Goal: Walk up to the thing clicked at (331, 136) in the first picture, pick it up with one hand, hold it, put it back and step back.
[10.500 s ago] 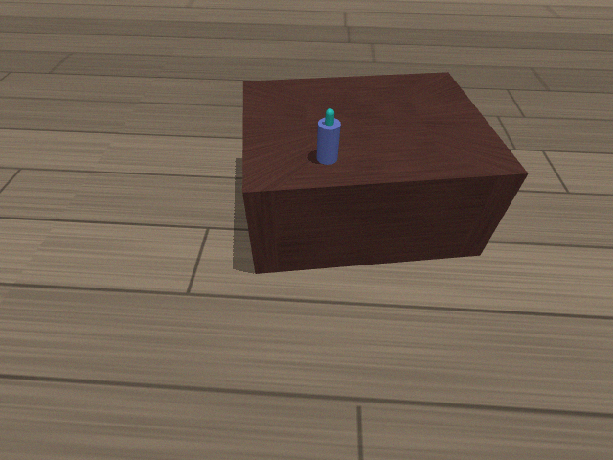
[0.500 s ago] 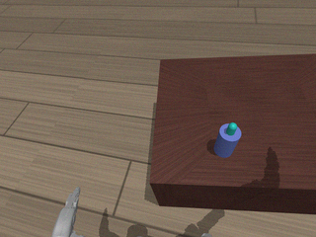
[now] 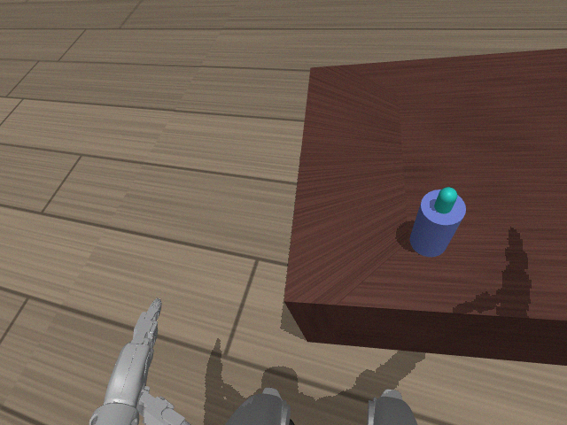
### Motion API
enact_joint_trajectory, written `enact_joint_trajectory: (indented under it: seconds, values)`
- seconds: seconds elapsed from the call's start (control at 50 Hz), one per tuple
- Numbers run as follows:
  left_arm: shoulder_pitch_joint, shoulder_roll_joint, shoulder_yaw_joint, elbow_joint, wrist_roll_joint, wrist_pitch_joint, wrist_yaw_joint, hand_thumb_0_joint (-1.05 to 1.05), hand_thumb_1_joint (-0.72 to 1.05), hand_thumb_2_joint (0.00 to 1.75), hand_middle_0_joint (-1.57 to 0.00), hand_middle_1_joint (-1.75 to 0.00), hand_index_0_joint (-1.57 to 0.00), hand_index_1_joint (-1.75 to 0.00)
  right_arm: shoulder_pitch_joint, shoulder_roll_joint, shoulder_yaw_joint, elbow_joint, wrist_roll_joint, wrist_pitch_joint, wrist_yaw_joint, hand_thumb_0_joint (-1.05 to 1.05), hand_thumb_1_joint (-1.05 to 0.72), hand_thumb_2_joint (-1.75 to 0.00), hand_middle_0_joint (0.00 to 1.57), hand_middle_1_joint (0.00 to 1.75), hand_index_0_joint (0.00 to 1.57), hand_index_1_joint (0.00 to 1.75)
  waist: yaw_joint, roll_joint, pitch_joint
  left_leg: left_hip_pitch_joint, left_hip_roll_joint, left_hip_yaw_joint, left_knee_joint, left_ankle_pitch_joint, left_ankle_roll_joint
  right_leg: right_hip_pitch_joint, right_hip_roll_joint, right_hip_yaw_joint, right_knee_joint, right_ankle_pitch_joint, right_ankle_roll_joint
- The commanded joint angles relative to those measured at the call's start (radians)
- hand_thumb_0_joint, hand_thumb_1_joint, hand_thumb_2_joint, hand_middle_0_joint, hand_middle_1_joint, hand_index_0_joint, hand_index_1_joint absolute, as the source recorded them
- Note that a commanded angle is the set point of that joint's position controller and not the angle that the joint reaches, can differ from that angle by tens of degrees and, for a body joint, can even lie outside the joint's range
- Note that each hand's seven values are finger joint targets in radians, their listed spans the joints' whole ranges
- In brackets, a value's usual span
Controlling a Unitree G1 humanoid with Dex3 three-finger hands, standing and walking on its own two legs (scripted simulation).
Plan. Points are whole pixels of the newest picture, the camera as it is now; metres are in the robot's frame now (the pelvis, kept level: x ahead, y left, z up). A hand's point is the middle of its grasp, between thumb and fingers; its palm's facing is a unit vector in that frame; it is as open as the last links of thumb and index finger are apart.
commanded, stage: approach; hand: right
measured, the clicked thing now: (437, 219) +0.51 -0.19 -0.16
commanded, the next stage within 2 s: close in in 0.22 s
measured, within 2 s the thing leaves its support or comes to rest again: neither
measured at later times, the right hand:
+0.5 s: hand (491, 252) +0.45 -0.28 -0.18, palm faces +0.21 +0.97 +0.07, open 17.7 cm
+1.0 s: hand (447, 245) +0.46 -0.21 -0.17, palm faces +0.20 +0.98 +0.04, open 17.8 cm
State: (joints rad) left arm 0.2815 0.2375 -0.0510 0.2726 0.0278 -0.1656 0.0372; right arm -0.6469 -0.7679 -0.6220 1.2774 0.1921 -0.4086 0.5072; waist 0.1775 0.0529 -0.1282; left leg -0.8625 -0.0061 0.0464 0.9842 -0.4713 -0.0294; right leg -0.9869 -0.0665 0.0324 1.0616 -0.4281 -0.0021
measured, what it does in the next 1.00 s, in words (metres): lowers itself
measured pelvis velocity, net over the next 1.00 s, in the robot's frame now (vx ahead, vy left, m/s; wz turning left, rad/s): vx -0.04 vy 0.01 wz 0.08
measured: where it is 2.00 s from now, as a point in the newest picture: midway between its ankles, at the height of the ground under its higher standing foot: outside the picture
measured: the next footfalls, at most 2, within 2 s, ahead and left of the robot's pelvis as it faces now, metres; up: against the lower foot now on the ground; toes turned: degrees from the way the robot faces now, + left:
none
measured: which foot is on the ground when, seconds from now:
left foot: down 0.00-1.00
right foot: down 0.00-1.00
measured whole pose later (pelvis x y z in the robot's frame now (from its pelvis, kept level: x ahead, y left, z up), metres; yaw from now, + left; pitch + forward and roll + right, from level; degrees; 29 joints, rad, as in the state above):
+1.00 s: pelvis -0.04 +0.01 -0.12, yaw +5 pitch +30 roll +8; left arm 0.45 0.30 0.12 -0.34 0.08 -0.07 -0.07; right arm -0.65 -0.56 -0.63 1.11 0.01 -0.58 0.11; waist 0.33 0.03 -0.16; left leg -1.44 -0.05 0.08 1.53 -0.63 -0.02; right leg -1.57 -0.11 0.10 1.61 -0.58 0.01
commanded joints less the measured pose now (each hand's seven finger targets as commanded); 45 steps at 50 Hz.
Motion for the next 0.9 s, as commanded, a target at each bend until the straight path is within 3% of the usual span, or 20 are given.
enact_joint_trajectory:
  seconds: [0.0,0.06,0.12,0.16,0.2,0.22,0.26,0.34,0.38,0.4,0.42,0.46,0.54,0.56,0.58,0.68,0.74,0.78,0.82,0.88]
  values:
    - [0.121,0.191,0.136,-0.181,0.027,-0.048,0.0,0.0,-0.56,0.05,-0.04,-0.04,-0.03,-0.05,-0.287,-0.34,-0.076,-0.246,-0.015,-0.147,-0.04,0.0,0.61,-0.01,0.06,0.04,0.06,0.04,-0.008,-0.308,-0.406,-0.117,-0.043,-0.005,0.019,0.223,0.053,0.39,0.013,0.036,-0.007,0.376,0.002]
    - [0.095,0.214,0.17,-0.257,0.041,-0.055,-0.006,0.0,-0.55,0.05,-0.04,-0.04,-0.03,-0.05,-0.33,-0.366,-0.101,-0.307,-0.038,-0.2,-0.065,0.0,0.61,0.0,0.06,0.04,0.07,0.04,0.006,-0.369,-0.499,-0.174,-0.046,0.002,0.084,0.219,0.057,0.409,0.0,0.051,0.054,0.43,0.014]
    - [0.026,0.247,0.207,-0.297,0.052,-0.066,-0.005,0.0,-0.56,0.06,-0.04,-0.04,-0.03,-0.05,-0.31,-0.281,-0.07,-0.246,-0.045,-0.228,-0.073,0.0,0.61,-0.01,0.06,0.04,0.06,0.04,0.04,-0.365,-0.502,-0.241,-0.046,0.007,0.139,0.164,0.059,0.314,-0.005,0.063,0.109,0.341,0.013]
    - [0.015,0.281,0.238,-0.346,0.055,-0.067,-0.005,0.0,-0.56,0.06,-0.04,-0.04,-0.03,-0.05,-0.3,-0.304,-0.098,-0.241,-0.051,-0.248,-0.089,0.0,0.61,-0.02,0.06,0.04,0.06,0.04,0.046,-0.367,-0.52,-0.248,-0.047,0.007,0.158,0.149,0.061,0.266,-0.006,0.065,0.135,0.281,0.009]
    - [0.046,0.257,0.214,-0.394,0.059,-0.062,-0.011,0.0,-0.56,0.06,-0.04,-0.04,-0.03,-0.05,-0.326,-0.335,-0.13,-0.263,-0.065,-0.265,-0.109,0.0,0.61,-0.02,0.05,0.05,0.06,0.05,0.054,-0.388,-0.541,-0.258,-0.048,0.007,0.179,0.145,0.064,0.24,-0.01,0.065,0.157,0.251,0.01]
    - [0.048,0.243,0.203,-0.412,0.059,-0.059,-0.017,0.0,-0.55,0.05,-0.04,-0.04,-0.03,-0.05,-0.277,-0.267,-0.095,-0.186,-0.07,-0.263,-0.108,0.0,0.61,-0.03,0.05,0.05,0.05,0.05,0.072,-0.364,-0.514,-0.285,-0.053,0.015,0.193,0.127,0.064,0.206,-0.012,0.069,0.171,0.222,0.008]
    - [0.1,0.206,0.169,-0.4,0.061,-0.051,-0.033,0.0,-0.54,0.05,-0.04,-0.04,-0.04,-0.05,-0.242,-0.273,-0.111,-0.123,-0.077,-0.277,-0.116,0.0,0.6,-0.03,0.05,0.05,0.05,0.05,0.077,-0.356,-0.448,-0.336,-0.057,0.019,0.233,0.107,0.065,0.107,-0.011,0.072,0.212,0.178,0.004]
    - [0.116,0.273,0.23,-0.588,0.067,-0.05,-0.037,0.0,-0.56,0.04,-0.05,-0.05,-0.05,-0.05,-0.31,-0.383,-0.172,-0.231,-0.096,-0.314,-0.146,0.0,0.6,-0.01,0.06,0.04,0.06,0.04,0.112,-0.392,-0.568,-0.379,-0.059,0.024,0.311,0.111,0.07,0.095,-0.019,0.083,0.288,0.175,0.01]
    - [0.159,0.263,0.239,-0.613,0.068,-0.046,-0.049,0.0,-0.55,0.04,-0.05,-0.05,-0.05,-0.05,-0.291,-0.292,-0.135,-0.185,-0.097,-0.315,-0.157,0.0,0.6,-0.01,0.06,0.04,0.06,0.04,0.137,-0.416,-0.548,-0.434,-0.063,0.034,0.341,0.086,0.071,0.087,-0.021,0.094,0.308,0.166,0.013]
    - [0.164,0.265,0.247,-0.612,0.067,-0.043,-0.052,0.0,-0.55,0.04,-0.05,-0.05,-0.05,-0.05,-0.318,-0.315,-0.159,-0.236,-0.096,-0.323,-0.173,0.0,0.6,-0.01,0.06,0.04,0.06,0.04,0.132,-0.445,-0.548,-0.46,-0.063,0.036,0.36,0.081,0.073,0.078,-0.023,0.102,0.313,0.163,0.015]
    - [0.166,0.255,0.243,-0.631,0.068,-0.045,-0.057,0.0,-0.55,0.04,-0.05,-0.05,-0.05,-0.05,-0.291,-0.245,-0.113,-0.195,-0.104,-0.315,-0.178,0.0,0.6,-0.01,0.06,0.04,0.06,0.04,0.145,-0.461,-0.541,-0.493,-0.065,0.038,0.368,0.06,0.073,0.081,-0.025,0.1,0.321,0.158,0.016]
    - [0.207,0.289,0.293,-0.665,0.069,-0.035,-0.058,0.0,-0.55,0.04,-0.05,-0.05,-0.05,-0.05,-0.373,-0.323,-0.146,-0.345,-0.125,-0.32,-0.214,0.0,0.59,-0.01,0.06,0.04,0.06,0.04,0.14,-0.535,-0.61,-0.521,-0.064,0.035,0.389,0.05,0.077,0.135,-0.031,0.104,0.323,0.15,0.025]
    - [0.225,0.297,0.332,-0.634,0.074,-0.017,-0.069,0.0,-0.54,0.04,-0.05,-0.05,-0.05,-0.05,-0.35,-0.194,-0.052,-0.399,-0.158,-0.277,-0.25,0.0,0.59,-0.02,0.05,0.04,0.05,0.04,0.135,-0.606,-0.599,-0.578,-0.064,0.042,0.407,0.034,0.075,0.166,-0.039,0.105,0.335,0.162,0.032]
    - [0.225,0.303,0.341,-0.651,0.072,-0.012,-0.07,0.0,-0.53,0.04,-0.04,-0.05,-0.05,-0.05,-0.379,-0.261,-0.091,-0.49,-0.162,-0.274,-0.269,0.0,0.6,-0.01,0.05,0.04,0.05,0.04,0.119,-0.639,-0.636,-0.568,-0.061,0.036,0.412,0.066,0.075,0.197,-0.042,0.1,0.343,0.206,0.034]
    - [0.228,0.307,0.344,-0.66,0.075,-0.002,-0.072,0.0,-0.53,0.04,-0.04,-0.05,-0.05,-0.05,-0.383,-0.241,-0.072,-0.514,-0.17,-0.261,-0.278,0.0,0.61,-0.01,0.05,0.04,0.05,0.04,0.116,-0.648,-0.681,-0.549,-0.061,0.042,0.419,0.083,0.074,0.226,-0.044,0.104,0.345,0.245,0.037]
    - [0.204,0.232,0.284,-0.647,0.063,0.037,-0.087,0.0,-0.53,0.04,-0.04,-0.05,-0.04,-0.05,-0.269,-0.1,-0.042,-0.397,-0.165,-0.213,-0.329,0.0,0.61,-0.02,0.05,0.05,0.04,0.05,0.087,-0.489,-0.523,-0.527,-0.066,0.049,0.403,0.047,0.071,0.014,-0.032,0.098,0.337,0.11,0.02]
    - [0.166,0.297,0.341,-0.781,0.062,0.046,-0.079,0.0,-0.54,0.04,-0.04,-0.05,-0.04,-0.05,-0.282,-0.086,-0.035,-0.427,-0.17,-0.2,-0.358,0.0,0.61,-0.01,0.04,0.05,0.04,0.05,0.104,-0.405,-0.63,-0.435,-0.071,0.043,0.393,0.109,0.064,0.014,-0.023,0.09,0.352,0.121,0.005]
    - [0.199,0.294,0.342,-0.754,0.06,0.059,-0.079,0.0,-0.54,0.05,-0.05,-0.05,-0.04,-0.05,-0.267,-0.08,-0.06,-0.395,-0.164,-0.204,-0.379,0.0,0.61,-0.03,0.04,0.05,0.04,0.05,0.113,-0.347,-0.579,-0.415,-0.074,0.043,0.384,0.124,0.06,-0.044,-0.016,0.085,0.361,0.117,-0.003]
    - [0.217,0.263,0.328,-0.74,0.053,0.061,-0.08,0.0,-0.55,0.05,-0.04,-0.05,-0.04,-0.05,-0.234,0.028,-0.003,-0.323,-0.161,-0.208,-0.38,0.0,0.61,-0.02,0.04,0.05,0.04,0.05,0.148,-0.282,-0.508,-0.418,-0.08,0.043,0.367,0.125,0.055,-0.098,-0.012,0.082,0.36,0.086,-0.013]
    - [0.219,0.256,0.316,-0.808,0.05,0.06,-0.08,0.0,-0.55,0.05,-0.04,-0.04,-0.04,-0.05,-0.28,-0.036,-0.027,-0.369,-0.178,-0.233,-0.4,0.0,0.61,-0.02,0.04,0.05,0.04,0.05,0.131,-0.275,-0.529,-0.387,-0.077,0.022,0.359,0.11,0.054,-0.111,-0.009,0.07,0.354,0.059,-0.017]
